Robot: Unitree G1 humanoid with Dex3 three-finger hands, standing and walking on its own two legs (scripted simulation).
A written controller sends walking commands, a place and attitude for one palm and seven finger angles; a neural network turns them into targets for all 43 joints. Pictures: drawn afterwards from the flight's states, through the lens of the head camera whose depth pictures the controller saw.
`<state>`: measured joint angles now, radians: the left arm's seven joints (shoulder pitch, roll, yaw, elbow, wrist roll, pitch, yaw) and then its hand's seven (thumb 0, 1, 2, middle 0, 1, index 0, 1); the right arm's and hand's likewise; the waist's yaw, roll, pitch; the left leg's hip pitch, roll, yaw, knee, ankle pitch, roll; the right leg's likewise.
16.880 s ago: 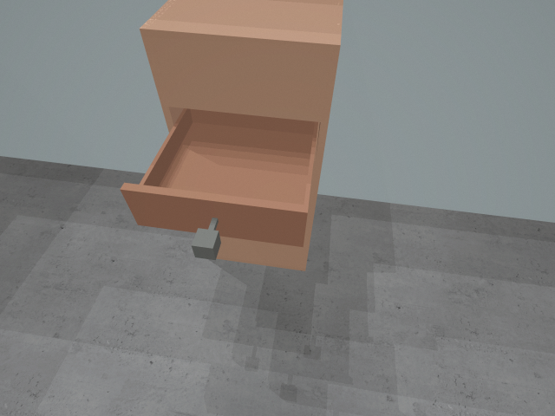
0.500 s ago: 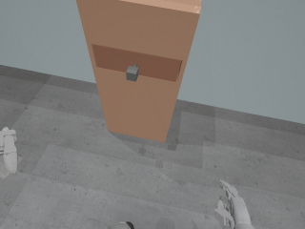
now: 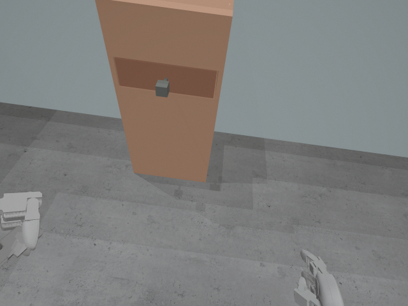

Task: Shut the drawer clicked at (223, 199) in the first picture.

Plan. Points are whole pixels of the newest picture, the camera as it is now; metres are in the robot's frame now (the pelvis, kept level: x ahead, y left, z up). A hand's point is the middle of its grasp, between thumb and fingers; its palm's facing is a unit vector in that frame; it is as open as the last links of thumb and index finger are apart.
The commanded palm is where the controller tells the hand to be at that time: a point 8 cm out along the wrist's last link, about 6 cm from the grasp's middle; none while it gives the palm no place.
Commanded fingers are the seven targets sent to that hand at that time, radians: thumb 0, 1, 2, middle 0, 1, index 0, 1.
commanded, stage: stop stepping back and stand still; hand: left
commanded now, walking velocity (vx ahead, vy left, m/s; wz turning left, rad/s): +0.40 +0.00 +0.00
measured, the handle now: (163, 85) +0.87 +0.19 -0.09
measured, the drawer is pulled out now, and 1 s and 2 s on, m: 0.00 0.00 0.00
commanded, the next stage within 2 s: let the arm hang, fingers relaxed in 1.74 s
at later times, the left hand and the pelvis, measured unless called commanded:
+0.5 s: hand out of the picture +0.03 +0.24 +0.18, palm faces +0.35 -0.80 -0.48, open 3.2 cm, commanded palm -0.01 +0.28 +0.18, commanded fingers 0.00 0.90 0.90 -1.40 -1.60 -1.40 -1.60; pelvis -0.14 +0.00 -0.01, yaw +0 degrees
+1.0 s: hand out of the picture -0.01 +0.28 +0.17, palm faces +0.44 -0.79 -0.43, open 3.2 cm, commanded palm -0.06 +0.31 +0.18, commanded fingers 0.00 0.90 0.90 -1.40 -1.60 -1.40 -1.60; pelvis -0.18 +0.03 -0.01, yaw +1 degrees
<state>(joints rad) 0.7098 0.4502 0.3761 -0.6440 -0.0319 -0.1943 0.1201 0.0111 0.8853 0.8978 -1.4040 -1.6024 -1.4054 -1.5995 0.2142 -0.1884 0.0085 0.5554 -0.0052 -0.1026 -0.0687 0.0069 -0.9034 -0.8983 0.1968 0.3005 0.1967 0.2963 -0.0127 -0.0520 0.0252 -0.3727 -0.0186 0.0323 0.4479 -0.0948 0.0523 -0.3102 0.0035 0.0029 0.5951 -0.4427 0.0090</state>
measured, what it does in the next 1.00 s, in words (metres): walks backwards: right foot, then left foot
